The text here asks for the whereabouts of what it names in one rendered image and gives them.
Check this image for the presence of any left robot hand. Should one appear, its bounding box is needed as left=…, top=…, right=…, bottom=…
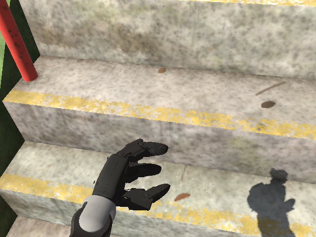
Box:
left=92, top=138, right=171, bottom=211

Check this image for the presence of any left robot forearm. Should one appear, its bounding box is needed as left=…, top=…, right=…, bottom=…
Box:
left=69, top=195, right=117, bottom=237

